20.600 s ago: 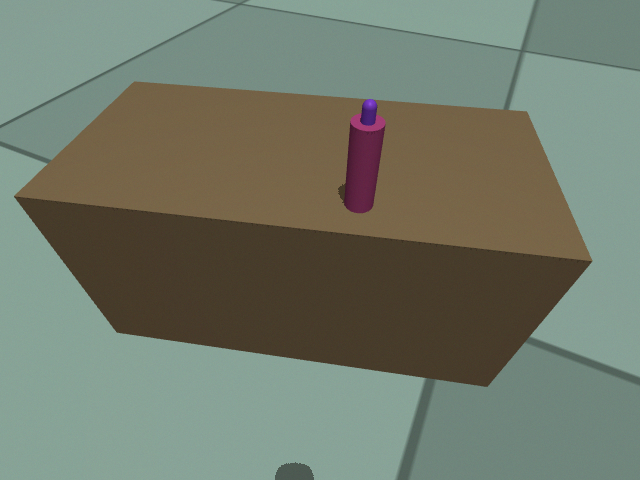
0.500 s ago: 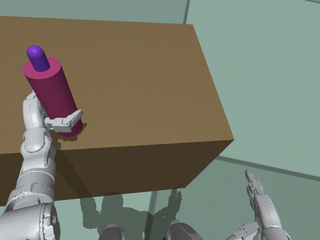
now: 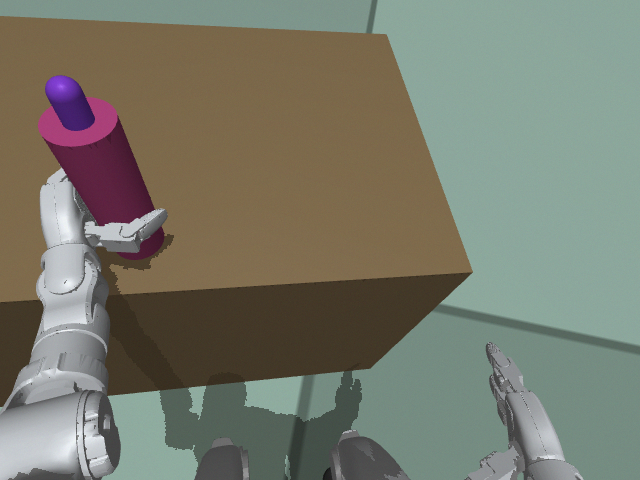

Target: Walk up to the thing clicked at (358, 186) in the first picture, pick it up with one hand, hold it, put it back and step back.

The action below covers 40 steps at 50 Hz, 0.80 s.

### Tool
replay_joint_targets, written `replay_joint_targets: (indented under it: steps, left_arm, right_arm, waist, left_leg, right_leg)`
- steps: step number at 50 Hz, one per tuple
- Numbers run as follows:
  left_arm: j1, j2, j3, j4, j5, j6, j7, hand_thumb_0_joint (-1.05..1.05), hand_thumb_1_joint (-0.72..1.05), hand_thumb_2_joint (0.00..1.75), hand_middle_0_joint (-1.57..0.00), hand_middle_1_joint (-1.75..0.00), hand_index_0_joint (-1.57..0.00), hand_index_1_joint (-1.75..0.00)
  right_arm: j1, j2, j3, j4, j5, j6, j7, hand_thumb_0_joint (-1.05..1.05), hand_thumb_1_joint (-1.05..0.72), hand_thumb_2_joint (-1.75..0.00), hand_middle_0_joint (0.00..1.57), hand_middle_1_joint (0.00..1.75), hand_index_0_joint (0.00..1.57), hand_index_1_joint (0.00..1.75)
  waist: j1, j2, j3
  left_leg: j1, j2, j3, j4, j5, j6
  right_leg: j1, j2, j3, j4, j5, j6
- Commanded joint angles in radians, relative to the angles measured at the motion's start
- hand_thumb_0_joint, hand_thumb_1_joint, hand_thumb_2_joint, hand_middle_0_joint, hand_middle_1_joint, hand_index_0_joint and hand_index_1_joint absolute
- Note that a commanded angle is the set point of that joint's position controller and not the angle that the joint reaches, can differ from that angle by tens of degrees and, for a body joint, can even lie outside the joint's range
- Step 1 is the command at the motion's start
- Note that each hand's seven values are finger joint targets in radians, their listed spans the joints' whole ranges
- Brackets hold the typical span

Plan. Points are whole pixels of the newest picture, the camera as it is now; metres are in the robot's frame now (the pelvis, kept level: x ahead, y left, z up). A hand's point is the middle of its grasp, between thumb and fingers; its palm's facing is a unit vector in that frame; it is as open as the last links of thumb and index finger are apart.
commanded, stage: open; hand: left
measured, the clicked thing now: (108, 178) +0.47 +0.20 +0.08
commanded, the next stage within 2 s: withdraw in 0.28 s
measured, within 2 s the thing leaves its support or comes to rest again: neither
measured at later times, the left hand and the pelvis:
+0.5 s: hand (117, 196) +0.47 +0.21 +0.05, palm faces +0.19 -0.98 +0.00, open 16.8 cm; pelvis -0.01 +0.00 +0.00, yaw +0 degrees
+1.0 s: hand out of the picture +0.46 +0.32 +0.11, palm faces +0.29 -0.94 -0.20, open 17.6 cm; pelvis +0.01 +0.01 +0.03, yaw +0 degrees
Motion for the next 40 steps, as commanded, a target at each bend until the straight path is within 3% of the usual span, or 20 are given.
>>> replay_joint_targets:
  steps: [1, 3, 5, 7, 10, 13, 16, 19, 21, 26, 27, 28, 29, 32, 33, 34, 36, 37, 38, 40]
  left_arm:
    - [-0.496, 0.222, 0.013, -0.271, -0.011, -0.095, -0.007, 0.0, -0.37, 0.51, -0.75, -0.68, -0.76, -0.68]
    - [-0.466, 0.204, 0.008, -0.222, -0.013, -0.083, -0.01, 0.0, -0.43, 0.4, -0.66, -0.57, -0.67, -0.57]
    - [-0.484, 0.236, 0.029, -0.234, -0.01, -0.077, -0.008, 0.0, -0.47, 0.33, -0.61, -0.5, -0.61, -0.5]
    - [-0.453, 0.182, 0.013, -0.171, -0.012, -0.064, -0.015, 0.0, -0.51, 0.3, -0.55, -0.45, -0.55, -0.45]
    - [-0.434, 0.197, 0.024, -0.139, -0.007, -0.057, -0.017, 0.0, -0.56, 0.21, -0.45, -0.35, -0.46, -0.35]
    - [-0.456, 0.231, 0.041, -0.166, -0.01, -0.061, -0.023, 0.0, -0.61, 0.13, -0.32, -0.23, -0.33, -0.22]
    - [-0.455, 0.21, 0.024, -0.143, -0.01, -0.059, -0.03, 0.0, -0.61, 0.06, -0.23, -0.14, -0.24, -0.14]
    - [-0.492, 0.279, 0.057, -0.208, -0.007, -0.066, -0.02, 0.0, -0.61, 0.01, -0.16, -0.06, -0.16, -0.07]
    - [-0.443, 0.247, 0.047, -0.128, -0.003, -0.058, -0.018, 0.0, -0.61, 0.06, -0.08, -0.07, -0.09, -0.07]
    - [-0.52, 0.4, 0.12, -0.296, -0.001, -0.064, -0.004, 0.0, -0.59, 0.07, -0.06, -0.06, -0.07, -0.06]
    - [-0.493, 0.406, 0.133, -0.259, 0.0, -0.053, -0.007, 0.0, -0.59, 0.08, -0.05, -0.06, -0.06, -0.06]
    - [-0.533, 0.404, 0.114, -0.325, -0.001, -0.052, -0.008, 0.0, -0.61, 0.07, -0.05, -0.06, -0.06, -0.06]
    - [-0.547, 0.43, 0.128, -0.356, -0.005, -0.044, -0.008, 0.0, -0.61, 0.07, -0.05, -0.06, -0.06, -0.06]
    - [-0.512, 0.428, 0.114, -0.297, -0.004, 0.019, -0.028, 0.0, -0.6, 0.05, -0.05, -0.05, -0.06, -0.04]
    - [-0.526, 0.468, 0.132, -0.322, -0.005, 0.036, -0.036, 0.0, -0.59, 0.04, -0.05, -0.04, -0.06, -0.04]
    - [-0.469, 0.462, 0.133, -0.234, -0.003, 0.066, -0.052, 0.0, -0.59, 0.03, -0.05, -0.04, -0.06, -0.03]
    - [-0.452, 0.414, 0.1, -0.161, -0.018, 0.113, -0.087, 0.0, -0.61, 0.01, -0.06, -0.04, -0.07, -0.02]
    - [-0.432, 0.414, 0.103, -0.127, -0.019, 0.131, -0.105, 0.0, -0.61, 0.0, -0.06, -0.03, -0.08, -0.02]
    - [-0.433, 0.425, 0.107, -0.111, -0.028, 0.141, -0.125, 0.0, -0.61, 0.0, -0.06, -0.03, -0.08, -0.01]
    - [-0.418, 0.41, 0.096, -0.058, -0.033, 0.16, -0.16, 0.0, -0.61, 0.0, -0.05, -0.03, -0.08, -0.01]
  right_arm:
    - [0.022, -0.162, -0.103, -0.184, -0.001, -0.042, -0.019, 0.0, 0.52, -0.05, 0.05, 0.05, 0.05, 0.05]
    - [0.031, -0.161, -0.099, -0.185, -0.002, -0.039, -0.016, 0.0, 0.52, -0.05, 0.05, 0.05, 0.05, 0.05]
    - [0.05, -0.158, -0.099, -0.173, 0.002, -0.034, -0.018, 0.0, 0.52, -0.05, 0.05, 0.05, 0.05, 0.05]
    - [0.044, -0.149, -0.091, -0.173, 0.002, -0.033, -0.017, 0.0, 0.53, -0.05, 0.05, 0.05, 0.05, 0.05]
    - [0.036, -0.153, -0.095, -0.18, 0.005, -0.035, -0.015, 0.0, 0.54, -0.05, 0.05, 0.05, 0.05, 0.05]
    - [0.038, -0.164, -0.1, -0.199, 0.005, -0.042, -0.016, 0.0, 0.54, -0.05, 0.05, 0.05, 0.05, 0.05]
    - [0.021, -0.159, -0.095, -0.208, 0.004, -0.042, -0.017, 0.0, 0.54, -0.05, 0.05, 0.05, 0.05, 0.05]
    - [0.028, -0.156, -0.093, -0.199, 0.008, -0.042, -0.02, 0.0, 0.54, -0.05, 0.05, 0.05, 0.05, 0.05]
    - [0.028, -0.179, -0.118, -0.209, 0.003, -0.042, -0.023, 0.0, 0.55, -0.05, 0.05, 0.05, 0.05, 0.05]
    - [0.033, -0.195, -0.136, -0.21, 0.008, -0.025, -0.028, 0.0, 0.54, -0.05, 0.05, 0.05, 0.05, 0.05]
    - [0.008, -0.205, -0.147, -0.246, 0.012, -0.028, -0.031, 0.0, 0.54, -0.05, 0.05, 0.05, 0.05, 0.05]
    - [0.009, -0.183, -0.123, -0.254, 0.013, -0.027, -0.029, 0.0, 0.54, -0.05, 0.05, 0.05, 0.05, 0.05]
    - [0.045, -0.174, -0.122, -0.216, 0.017, -0.019, -0.032, 0.0, 0.53, -0.05, 0.05, 0.05, 0.05, 0.05]
    - [0.032, -0.174, -0.114, -0.211, 0.027, -0.008, -0.041, 0.0, 0.53, -0.05, 0.05, 0.05, 0.05, 0.05]
    - [0.046, -0.172, -0.11, -0.181, 0.031, -0.001, -0.045, 0.0, 0.53, -0.05, 0.05, 0.05, 0.05, 0.05]
    - [0.037, -0.166, -0.104, -0.134, 0.034, 0.002, -0.048, 0.0, 0.54, -0.05, 0.05, 0.05, 0.05, 0.05]
    - [0.036, -0.165, -0.105, -0.084, 0.041, -0.001, -0.051, 0.0, 0.54, -0.05, 0.05, 0.05, 0.05, 0.05]
    - [0.014, -0.156, -0.088, -0.061, 0.044, -0.004, -0.048, 0.0, 0.54, -0.05, 0.05, 0.05, 0.05, 0.05]
    - [-0.016, -0.173, -0.106, -0.071, 0.048, -0.01, -0.051, 0.0, 0.55, -0.05, 0.05, 0.05, 0.05, 0.05]
    - [-0.029, -0.145, -0.065, -0.053, 0.053, -0.019, -0.047, 0.0, 0.57, -0.04, 0.05, 0.05, 0.05, 0.05]
  waist:
    - [-0.007, 0.205, -0.521]
    - [-0.008, 0.191, -0.501]
    - [-0.012, 0.177, -0.486]
    - [-0.022, 0.134, -0.424]
    - [-0.017, 0.116, -0.384]
    - [-0.013, 0.11, -0.426]
    - [-0.01, 0.126, -0.465]
    - [0.0, 0.137, -0.493]
    - [-0.019, 0.118, -0.476]
    - [0.03, 0.203, -0.542]
    - [0.03, 0.186, -0.547]
    - [0.032, 0.202, -0.561]
    - [0.031, 0.225, -0.566]
    - [0.03, 0.208, -0.522]
    - [0.041, 0.218, -0.501]
    - [0.049, 0.218, -0.444]
    - [0.027, 0.176, -0.346]
    - [0.041, 0.153, -0.303]
    - [0.032, 0.136, -0.288]
    - [0.036, 0.108, -0.273]
  left_leg:
    - [0.469, -0.008, -0.02, -0.116, 0.396, 0.006]
    - [0.455, -0.008, -0.019, -0.114, 0.41, 0.006]
    - [0.434, -0.012, -0.01, -0.111, 0.377, 0.015]
    - [0.38, -0.014, -0.007, -0.121, 0.311, 0.02]
    - [0.345, -0.019, 0.0, -0.133, 0.227, 0.025]
    - [0.335, -0.025, 0.008, -0.121, 0.235, 0.029]
    - [0.352, -0.023, 0.003, -0.114, 0.283, 0.026]
    - [0.349, -0.026, 0.007, -0.105, 0.285, 0.03]
    - [0.343, -0.022, 0.004, -0.102, 0.291, 0.03]
    - [0.416, -0.024, 0.003, -0.126, 0.316, 0.016]
    - [0.418, -0.023, 0.003, -0.132, 0.313, 0.016]
    - [0.435, -0.021, 0.001, -0.138, 0.328, 0.013]
    - [0.451, -0.024, 0.007, -0.138, 0.342, 0.015]
    - [0.463, -0.022, 0.009, -0.166, 0.358, 0.015]
    - [0.47, -0.023, 0.012, -0.177, 0.361, 0.014]
    - [0.461, -0.024, 0.014, -0.193, 0.351, 0.01]
    - [0.438, -0.019, 0.014, -0.216, 0.326, 0.015]
    - [0.416, -0.017, 0.011, -0.233, 0.316, 0.016]
    - [0.41, -0.017, 0.017, -0.236, 0.299, 0.021]
    - [0.393, -0.019, 0.021, -0.244, 0.295, 0.028]
  right_leg:
    - [0.11, 0.015, -0.024, -0.098, 0.334, -0.042]
    - [0.11, 0.016, -0.024, -0.098, 0.348, -0.041]
    - [0.116, 0.013, -0.014, -0.106, 0.35, -0.035]
    - [0.097, 0.015, -0.013, -0.117, 0.313, -0.034]
    - [0.086, 0.013, -0.008, -0.129, 0.249, -0.034]
    - [0.123, 0.008, 0.009, -0.129, 0.274, -0.028]
    - [0.129, 0.012, -0.003, -0.113, 0.306, -0.032]
    - [0.152, 0.01, 0.008, -0.112, 0.32, -0.027]
    - [0.133, 0.013, 0.005, -0.112, 0.321, -0.028]
    - [0.185, 0.012, 0.0, -0.114, 0.312, -0.035]
    - [0.199, 0.013, -0.002, -0.118, 0.31, -0.035]
    - [0.213, 0.014, -0.003, -0.12, 0.321, -0.037]
    - [0.229, 0.011, 0.005, -0.127, 0.34, -0.033]
    - [0.24, 0.012, 0.006, -0.158, 0.352, -0.032]
    - [0.249, 0.013, 0.008, -0.17, 0.355, -0.03]
    - [0.236, 0.014, 0.005, -0.18, 0.336, -0.033]
    - [0.212, 0.018, 0.002, -0.205, 0.316, -0.032]
    - [0.205, 0.02, -0.003, -0.212, 0.302, -0.035]
    - [0.207, 0.021, -0.002, -0.224, 0.297, -0.032]
    - [0.218, 0.02, -0.002, -0.236, 0.304, -0.031]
